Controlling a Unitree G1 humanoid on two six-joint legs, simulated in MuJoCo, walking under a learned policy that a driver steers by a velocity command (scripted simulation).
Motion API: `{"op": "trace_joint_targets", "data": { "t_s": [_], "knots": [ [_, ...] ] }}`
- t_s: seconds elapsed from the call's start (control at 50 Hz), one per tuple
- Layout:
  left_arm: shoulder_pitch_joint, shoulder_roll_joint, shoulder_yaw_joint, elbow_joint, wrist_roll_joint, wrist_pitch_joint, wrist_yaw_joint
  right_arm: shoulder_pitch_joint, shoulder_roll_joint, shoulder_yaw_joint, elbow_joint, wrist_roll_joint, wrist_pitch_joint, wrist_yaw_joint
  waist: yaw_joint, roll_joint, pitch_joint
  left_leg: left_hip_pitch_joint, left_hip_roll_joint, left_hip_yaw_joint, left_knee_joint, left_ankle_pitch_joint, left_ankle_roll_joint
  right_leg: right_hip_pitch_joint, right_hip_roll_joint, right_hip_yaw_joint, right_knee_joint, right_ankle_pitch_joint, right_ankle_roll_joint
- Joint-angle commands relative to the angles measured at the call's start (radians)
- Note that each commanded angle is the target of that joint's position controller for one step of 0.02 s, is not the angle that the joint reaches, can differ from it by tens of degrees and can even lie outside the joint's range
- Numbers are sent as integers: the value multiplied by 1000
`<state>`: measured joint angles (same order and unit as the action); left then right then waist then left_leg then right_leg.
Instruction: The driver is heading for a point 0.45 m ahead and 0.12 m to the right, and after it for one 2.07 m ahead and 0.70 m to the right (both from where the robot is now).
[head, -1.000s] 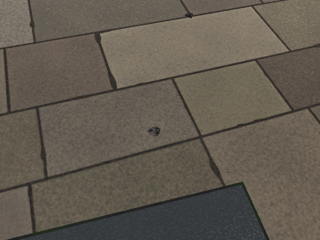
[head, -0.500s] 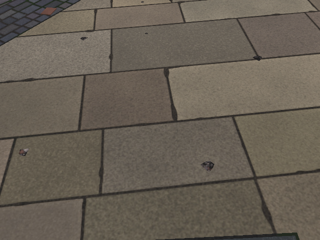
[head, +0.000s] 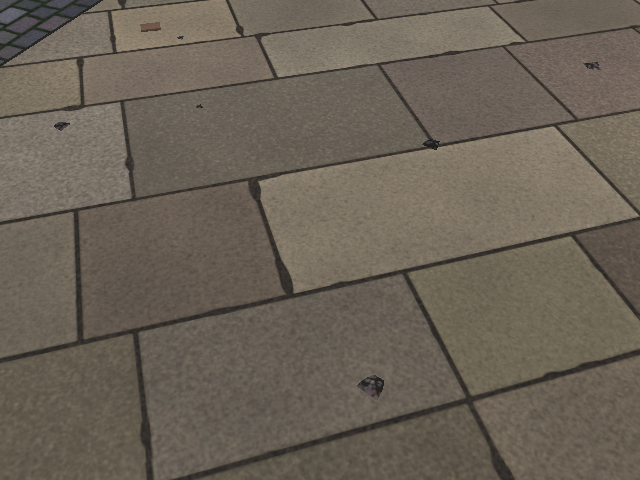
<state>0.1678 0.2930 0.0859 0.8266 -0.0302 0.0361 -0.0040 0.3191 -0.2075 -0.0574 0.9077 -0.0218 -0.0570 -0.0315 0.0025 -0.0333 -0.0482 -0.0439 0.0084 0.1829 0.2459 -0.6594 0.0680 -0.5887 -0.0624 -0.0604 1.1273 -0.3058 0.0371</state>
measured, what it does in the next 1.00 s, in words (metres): walks ahead, turning right: right foot, then left foot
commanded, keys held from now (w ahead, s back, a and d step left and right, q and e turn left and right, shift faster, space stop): w+e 0.48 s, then e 0.28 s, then no key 0.24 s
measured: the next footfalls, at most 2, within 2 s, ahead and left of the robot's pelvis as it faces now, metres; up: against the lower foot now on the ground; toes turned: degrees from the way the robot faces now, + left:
right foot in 0.16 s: +0.12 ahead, -0.10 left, -0.01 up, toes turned -12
left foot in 0.60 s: +0.56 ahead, +0.02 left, -0.01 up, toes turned -27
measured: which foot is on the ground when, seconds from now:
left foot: down 0.00-0.16, up 0.18-0.58, down 0.60-1.00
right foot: up 0.00-0.14, down 0.16-0.58, up 0.60-1.00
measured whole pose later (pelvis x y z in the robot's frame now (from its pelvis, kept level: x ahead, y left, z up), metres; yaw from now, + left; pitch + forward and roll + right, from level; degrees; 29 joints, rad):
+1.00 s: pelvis +0.43 -0.04 +0.01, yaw -31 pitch +1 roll +2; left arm 0.11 0.28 0.04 0.58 0.00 0.04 0.01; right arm 0.15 -0.30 -0.06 0.83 0.01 -0.02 0.00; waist -0.05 -0.01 0.06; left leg -0.26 0.03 0.17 0.42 -0.17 0.03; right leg -0.44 -0.05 0.02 0.67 -0.27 0.02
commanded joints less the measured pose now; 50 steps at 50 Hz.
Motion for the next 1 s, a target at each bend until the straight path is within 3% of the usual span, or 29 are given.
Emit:
{"op": "trace_joint_targets", "data": {
  "t_s": [0.02,0.1,0.14,0.16,0.18,0.2,0.22,0.24,0.26,0.3,0.34,0.38,0.42,0.48,0.52,0.56,0.58,0.6,0.62,0.64,0.66,0.68,0.7,0.74,0.78,0.82,0.86,0.96,1.0],
  "knots": [
    [15,14,-5,-72,5,7,-17,-171,-194,-40,-109,3,-11,-11,97,143,81,-85,263,-100,-141,278,66,45,-51,22,-158,-47,-8],
    [34,50,2,-83,-2,17,-28,-210,-223,-55,-129,22,8,10,107,122,84,-97,279,-27,-64,284,90,203,-24,-92,-315,-186,-53],
    [245,69,21,-37,1,14,-25,-256,-218,-53,-140,27,25,19,205,99,9,-142,241,47,262,606,82,453,38,-158,-476,-198,-104],
    [427,121,52,34,-4,10,-21,-267,-163,-35,-143,13,29,20,263,-8,-43,-261,166,73,636,605,50,660,76,-126,-548,-184,-130],
    [402,197,66,39,15,-13,-16,-295,-52,-6,-200,28,16,20,189,-256,86,-724,-13,66,1119,121,-22,710,-118,363,-676,-413,-302],
    [270,175,26,-24,23,-69,-35,-364,-35,18,-276,63,-42,35,104,-215,115,-862,-37,-210,1247,143,11,562,-258,877,-976,-487,-415],
    [239,136,10,-46,35,-105,-42,-369,-87,11,-298,93,-80,52,62,-126,136,-895,13,-262,1249,223,31,536,-323,890,-1032,-456,-429],
    [208,114,4,-51,26,-124,-39,-301,-118,9,-281,85,-98,59,14,-49,145,-866,55,-270,1163,317,28,509,-295,760,-1018,-370,-406],
    [158,105,2,-62,15,-131,-31,-282,-148,1,-265,49,-102,53,-8,-10,132,-836,84,-265,1076,372,9,492,-249,631,-991,-250,-367],
    [133,68,-14,-69,24,-137,-11,-309,-177,-14,-252,26,-83,49,-25,9,129,-739,109,-255,909,474,-33,435,-159,441,-982,-46,-306],
    [195,72,-11,-56,21,-142,11,-393,-140,-4,-274,18,-65,49,9,39,128,-721,80,-210,745,579,-73,447,-119,330,-979,232,-283],
    [245,79,-4,-50,15,-135,27,-468,-73,17,-304,23,-64,58,39,26,113,-651,33,-178,532,701,-87,446,-60,240,-950,336,-244],
    [295,89,1,-49,14,-121,35,-538,-49,25,-327,36,-65,73,81,-27,106,-584,-9,-148,372,771,-93,448,-44,215,-942,296,-221],
    [327,99,11,-45,3,-107,31,-571,-87,10,-349,46,-69,85,98,-83,115,-521,-17,-181,257,777,-86,487,-84,268,-904,251,-210],
    [305,120,26,-50,1,-90,41,-521,-138,-10,-339,38,-76,83,64,-108,105,-485,-17,-205,215,756,-63,558,-105,294,-822,384,-179],
    [250,134,38,-82,9,-74,46,-343,-194,-38,-290,24,-83,66,-20,-140,0,-298,-44,-184,201,733,-24,590,-72,289,-627,671,-127],
    [204,118,33,-118,17,-72,42,-194,-229,-50,-256,14,-83,57,-95,-127,-111,-74,14,-206,208,856,8,514,-17,271,-441,644,-82],
    [200,17,2,-170,50,-73,40,-51,-298,-53,-243,-12,-76,45,-119,48,-297,269,235,-398,336,1168,54,278,75,239,-119,207,-38],
    [496,-78,-23,-153,31,-79,35,-82,-322,-45,-252,-52,-62,56,39,440,-478,493,475,-764,315,1483,211,61,175,284,211,-469,2],
    [512,67,-1,-129,-6,-73,30,-122,-277,-47,-266,-16,-44,62,13,376,-517,459,488,-861,207,1097,290,-22,118,290,361,-372,25],
    [358,127,16,-149,-20,-61,33,-193,-187,-27,-285,1,-29,53,-8,227,-354,314,417,-706,148,854,250,-104,65,212,357,-276,33],
    [251,145,23,-164,-7,-46,44,-242,-133,-8,-276,8,-17,43,-11,114,-219,139,352,-559,126,792,203,-96,23,167,308,-204,38],
    [209,146,29,-176,1,-27,50,-266,-120,0,-264,4,-15,39,5,102,-130,-18,304,-459,107,835,186,-46,-2,160,283,-179,41],
    [214,97,23,-201,5,-7,51,-283,-153,-12,-232,-15,-21,34,40,137,-59,-202,264,-328,47,829,171,59,-26,141,186,-151,30],
    [166,50,7,-234,11,-8,54,-270,-174,-21,-205,-11,-30,27,31,138,-34,-221,266,-272,18,920,192,55,-27,122,52,-145,26],
    [122,37,-5,-259,26,-13,50,-257,-205,-30,-186,0,-25,21,25,111,-68,-183,296,-261,16,989,220,73,-33,127,-66,-85,22],
    [103,42,-12,-265,26,-13,39,-281,-219,-32,-185,8,-10,18,28,107,-85,-193,293,-221,8,957,216,139,-25,115,-177,0,15],
    [9,69,-16,-295,27,1,18,-252,-246,-31,-155,30,24,32,-2,131,-40,-178,279,-204,33,701,177,235,14,74,-416,20,-12],
    [27,66,-14,-287,32,-3,12,-250,-232,-20,-141,42,35,33,19,129,-36,-188,252,-194,104,609,130,349,44,41,-616,98,-43]
  ]
}}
